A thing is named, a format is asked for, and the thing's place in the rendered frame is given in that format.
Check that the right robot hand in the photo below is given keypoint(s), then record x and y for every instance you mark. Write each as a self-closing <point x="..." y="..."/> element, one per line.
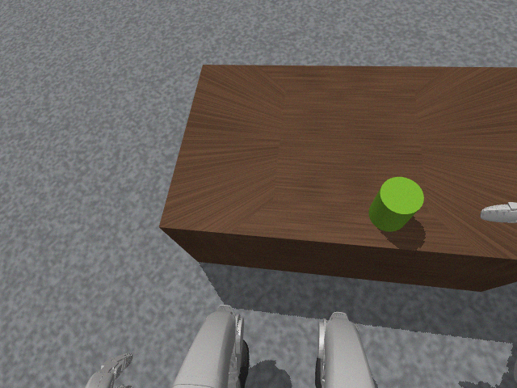
<point x="500" y="213"/>

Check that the left robot hand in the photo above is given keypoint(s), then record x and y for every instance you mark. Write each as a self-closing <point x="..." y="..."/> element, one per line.
<point x="110" y="371"/>

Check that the can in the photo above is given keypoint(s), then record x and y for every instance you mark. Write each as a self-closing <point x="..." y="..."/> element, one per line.
<point x="397" y="201"/>

